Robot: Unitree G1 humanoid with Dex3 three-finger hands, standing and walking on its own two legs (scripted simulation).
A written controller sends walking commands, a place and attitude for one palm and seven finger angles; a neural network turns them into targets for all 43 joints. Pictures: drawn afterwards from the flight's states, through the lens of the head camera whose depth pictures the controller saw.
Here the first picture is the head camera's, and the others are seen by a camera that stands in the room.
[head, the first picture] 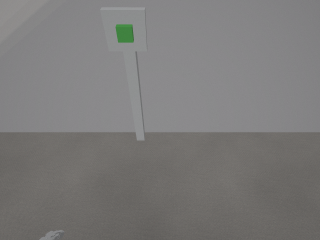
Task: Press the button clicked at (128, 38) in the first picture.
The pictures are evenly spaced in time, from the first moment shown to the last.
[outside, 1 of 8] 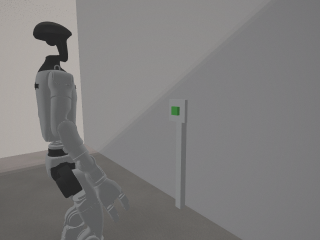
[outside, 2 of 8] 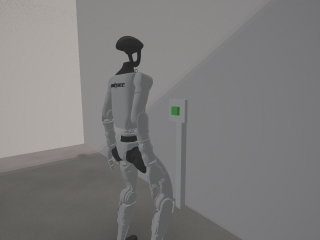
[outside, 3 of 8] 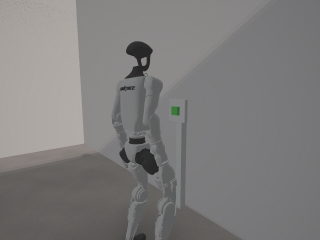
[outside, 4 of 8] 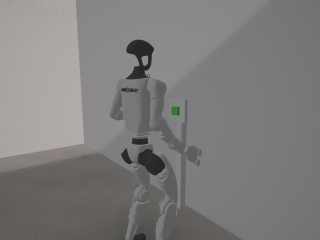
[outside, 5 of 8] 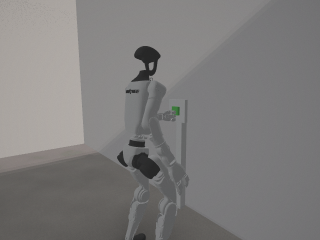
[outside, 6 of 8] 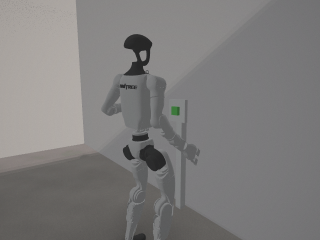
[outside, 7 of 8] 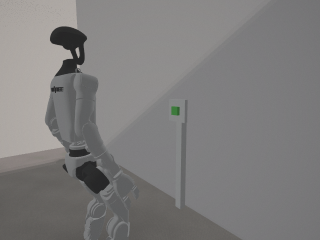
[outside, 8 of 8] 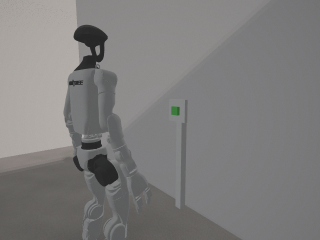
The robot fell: no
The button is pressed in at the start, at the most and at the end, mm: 0 12 0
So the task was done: yes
